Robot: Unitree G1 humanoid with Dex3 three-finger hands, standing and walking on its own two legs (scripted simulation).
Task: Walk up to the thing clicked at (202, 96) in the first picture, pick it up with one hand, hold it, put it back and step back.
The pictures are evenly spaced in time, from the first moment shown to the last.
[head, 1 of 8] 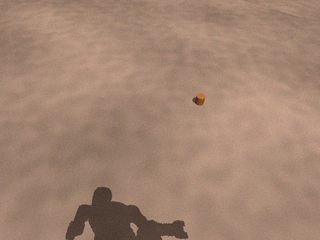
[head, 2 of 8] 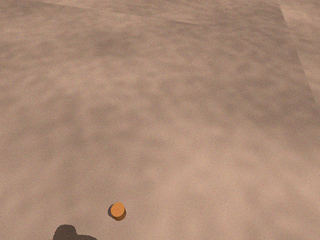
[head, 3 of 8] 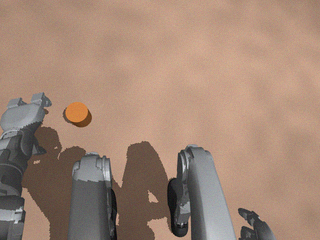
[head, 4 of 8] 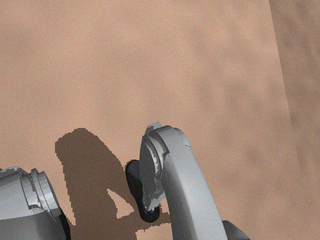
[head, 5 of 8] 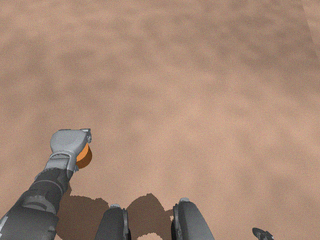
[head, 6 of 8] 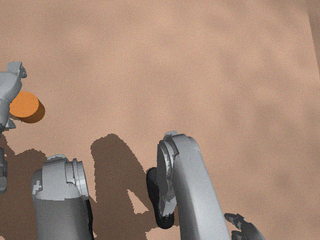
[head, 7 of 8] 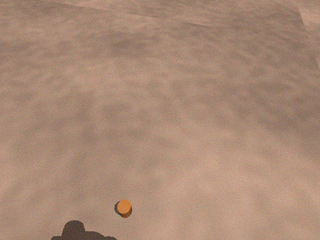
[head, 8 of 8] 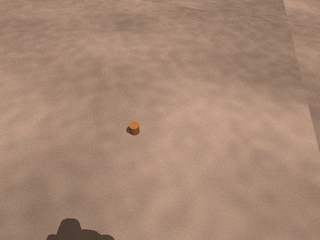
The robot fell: no
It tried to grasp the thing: yes
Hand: left
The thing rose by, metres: 0.67
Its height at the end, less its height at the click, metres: +0.00
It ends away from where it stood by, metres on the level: 0.00
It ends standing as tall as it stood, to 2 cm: yes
